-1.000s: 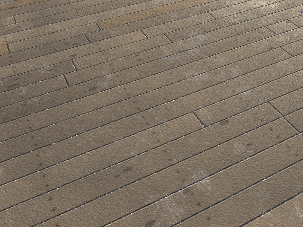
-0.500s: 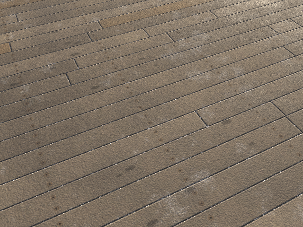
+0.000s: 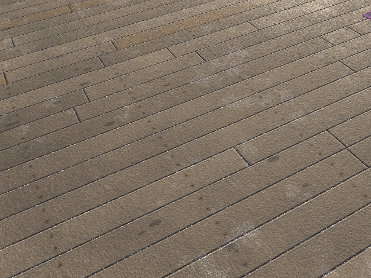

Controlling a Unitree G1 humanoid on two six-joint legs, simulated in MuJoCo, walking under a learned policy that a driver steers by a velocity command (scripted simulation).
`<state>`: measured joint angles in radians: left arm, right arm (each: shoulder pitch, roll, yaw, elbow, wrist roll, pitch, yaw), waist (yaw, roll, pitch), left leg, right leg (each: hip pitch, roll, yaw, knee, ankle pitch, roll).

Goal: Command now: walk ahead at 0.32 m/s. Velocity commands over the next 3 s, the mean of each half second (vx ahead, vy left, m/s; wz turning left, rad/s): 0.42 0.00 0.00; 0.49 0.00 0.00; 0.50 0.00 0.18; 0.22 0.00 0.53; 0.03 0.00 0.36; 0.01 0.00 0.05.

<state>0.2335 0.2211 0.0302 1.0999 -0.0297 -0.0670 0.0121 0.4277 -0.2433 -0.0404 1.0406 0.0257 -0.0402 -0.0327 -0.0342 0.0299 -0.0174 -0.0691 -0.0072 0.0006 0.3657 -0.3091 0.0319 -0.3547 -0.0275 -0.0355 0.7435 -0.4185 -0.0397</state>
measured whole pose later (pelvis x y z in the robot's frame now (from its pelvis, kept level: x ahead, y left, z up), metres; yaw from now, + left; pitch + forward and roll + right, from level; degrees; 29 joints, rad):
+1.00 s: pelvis +0.51 -0.01 +0.00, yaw +0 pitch +1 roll +2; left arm 0.04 0.25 0.04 0.87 -0.02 -0.09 -0.01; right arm 0.38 -0.24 -0.05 1.00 0.01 -0.09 0.00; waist -0.08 -0.04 0.02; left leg 0.03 -0.07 0.05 0.18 -0.24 0.04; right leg -0.64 -0.11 0.02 0.58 0.08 -0.01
